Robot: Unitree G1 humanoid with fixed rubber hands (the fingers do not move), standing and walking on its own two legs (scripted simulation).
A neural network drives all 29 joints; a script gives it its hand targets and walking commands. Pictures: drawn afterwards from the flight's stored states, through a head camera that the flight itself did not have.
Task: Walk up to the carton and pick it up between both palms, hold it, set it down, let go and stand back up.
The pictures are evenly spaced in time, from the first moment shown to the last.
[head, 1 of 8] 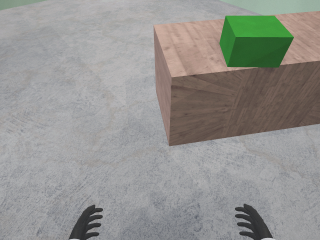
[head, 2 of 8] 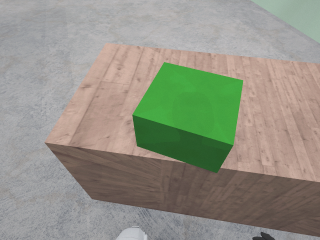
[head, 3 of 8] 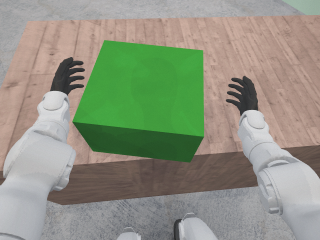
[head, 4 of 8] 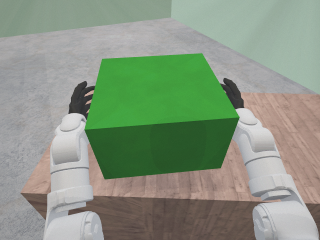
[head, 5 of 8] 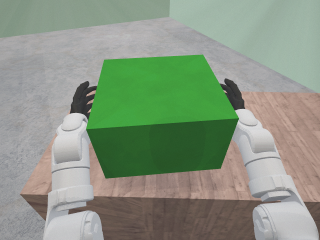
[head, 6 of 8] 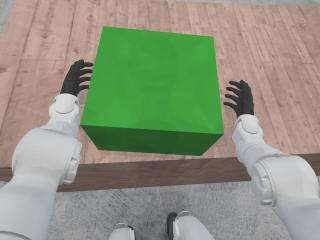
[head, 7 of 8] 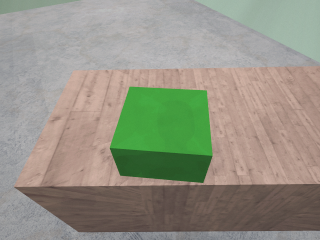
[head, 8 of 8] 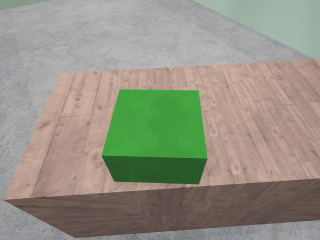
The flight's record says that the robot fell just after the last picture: no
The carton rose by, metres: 0.24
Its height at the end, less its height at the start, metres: +0.00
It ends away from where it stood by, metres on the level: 0.02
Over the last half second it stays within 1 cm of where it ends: yes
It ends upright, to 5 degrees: yes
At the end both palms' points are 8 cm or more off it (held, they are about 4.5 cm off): yes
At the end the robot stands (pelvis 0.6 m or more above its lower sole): yes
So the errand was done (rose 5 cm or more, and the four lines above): yes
